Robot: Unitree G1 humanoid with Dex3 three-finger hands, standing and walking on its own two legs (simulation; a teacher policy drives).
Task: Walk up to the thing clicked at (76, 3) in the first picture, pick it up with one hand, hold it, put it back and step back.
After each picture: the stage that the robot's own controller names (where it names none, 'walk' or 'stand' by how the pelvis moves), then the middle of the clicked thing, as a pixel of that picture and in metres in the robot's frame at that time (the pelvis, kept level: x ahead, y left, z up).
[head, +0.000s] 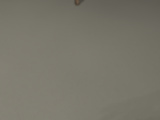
stand; out of the picture +2.25 +0.02 -0.65
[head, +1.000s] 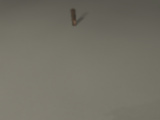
walk; (73, 17) +2.12 +0.22 -0.64
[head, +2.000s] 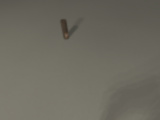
walk; (64, 29) +1.49 +0.28 -0.65
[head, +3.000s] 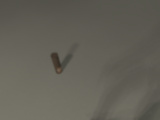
walk; (56, 63) +1.01 +0.29 -0.65
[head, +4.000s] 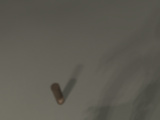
walk; (58, 94) +0.67 +0.26 -0.65
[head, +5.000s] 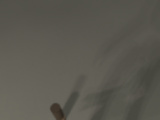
stand; (58, 114) +0.45 +0.23 -0.64
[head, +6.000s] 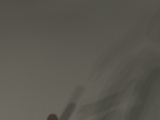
stand; out of the picture +0.43 +0.21 -0.66
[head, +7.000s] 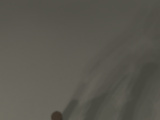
walk; out of the picture +0.39 +0.14 -0.64
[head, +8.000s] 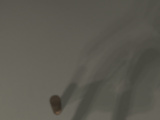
stand; (56, 105) +0.41 +0.16 -0.62
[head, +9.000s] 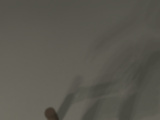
stand; (53, 118) +0.39 +0.21 -0.62
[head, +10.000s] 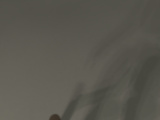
stand; out of the picture +0.38 +0.19 -0.63
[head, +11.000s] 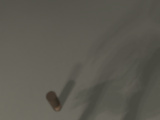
stand; (54, 102) +0.47 +0.24 -0.62
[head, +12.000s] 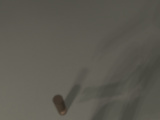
stand; (60, 105) +0.48 +0.18 -0.63
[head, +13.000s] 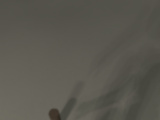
stand; (56, 119) +0.45 +0.19 -0.65
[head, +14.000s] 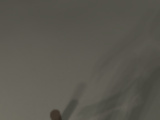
stand; out of the picture +0.45 +0.19 -0.65
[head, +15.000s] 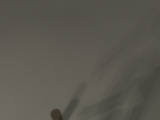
stand; out of the picture +0.44 +0.19 -0.65
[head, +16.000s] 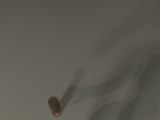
go down; (55, 107) +0.46 +0.18 -0.64
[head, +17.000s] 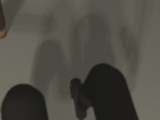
go down; out of the picture +0.58 +0.17 -0.26
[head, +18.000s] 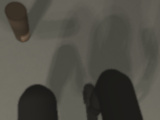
approach; (20, 25) +0.57 +0.15 -0.28
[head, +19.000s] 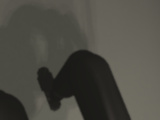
close in; out of the picture +0.57 +0.20 -0.21
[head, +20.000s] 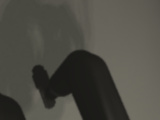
lift; out of the picture +0.56 +0.20 -0.23
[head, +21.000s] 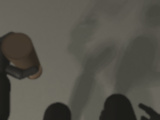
lift; (27, 61) +0.40 +0.18 -0.05
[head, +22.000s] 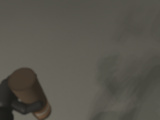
hold; (34, 98) +0.30 +0.17 +0.00
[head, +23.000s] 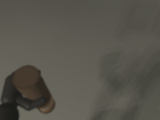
hold; (38, 93) +0.31 +0.16 +0.00
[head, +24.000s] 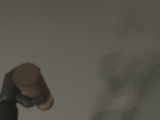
hold; (37, 91) +0.32 +0.16 +0.00
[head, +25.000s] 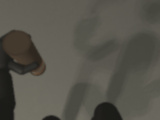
crouch; (29, 58) +0.43 +0.14 -0.05
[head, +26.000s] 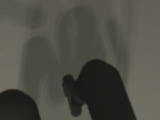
lower; out of the picture +0.58 +0.15 -0.12
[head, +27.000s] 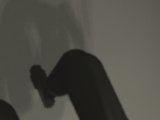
lower; out of the picture +0.53 +0.16 -0.23
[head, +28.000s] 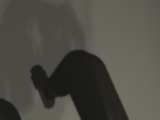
lower; out of the picture +0.53 +0.18 -0.23
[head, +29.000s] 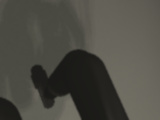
lower; out of the picture +0.53 +0.17 -0.23
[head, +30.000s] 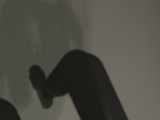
lower; out of the picture +0.53 +0.18 -0.24
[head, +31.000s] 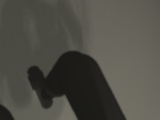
open; out of the picture +0.55 +0.16 -0.24
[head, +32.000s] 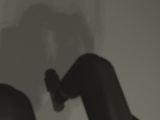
withdraw; out of the picture +0.53 +0.15 -0.23
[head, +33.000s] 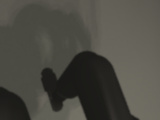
rise; out of the picture +0.53 +0.16 -0.21
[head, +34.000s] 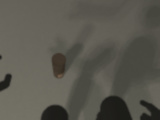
walk; (58, 67) +0.49 +0.08 -0.41
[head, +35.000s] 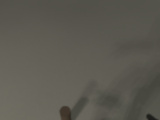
stand; (66, 117) +0.44 +0.10 -0.60
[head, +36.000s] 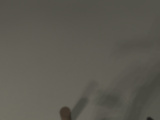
stand; (66, 118) +0.43 +0.10 -0.60
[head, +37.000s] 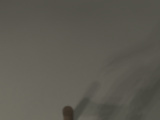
stand; (68, 117) +0.44 +0.10 -0.61
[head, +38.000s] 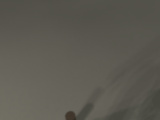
stand; out of the picture +0.44 +0.11 -0.65
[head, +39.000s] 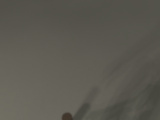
stand; out of the picture +0.42 +0.12 -0.66
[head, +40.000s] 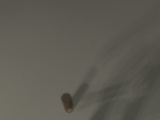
walk; (67, 103) +0.46 +0.13 -0.65
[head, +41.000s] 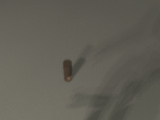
walk; (67, 71) +0.72 +0.10 -0.63
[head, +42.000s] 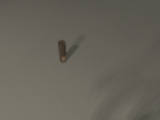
stand; (62, 52) +1.06 +0.18 -0.64
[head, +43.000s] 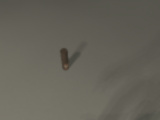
stand; (64, 59) +1.03 +0.15 -0.65
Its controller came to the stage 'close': yes
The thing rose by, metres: 0.64
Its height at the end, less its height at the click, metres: +0.00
